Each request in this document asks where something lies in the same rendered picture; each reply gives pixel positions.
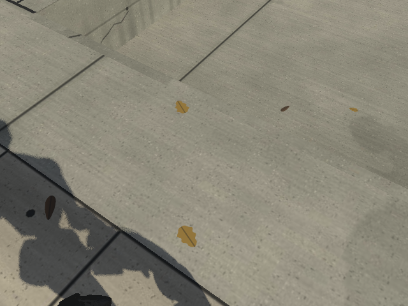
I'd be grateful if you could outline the robot left hand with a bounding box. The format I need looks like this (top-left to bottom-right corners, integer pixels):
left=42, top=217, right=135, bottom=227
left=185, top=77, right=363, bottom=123
left=58, top=293, right=112, bottom=306

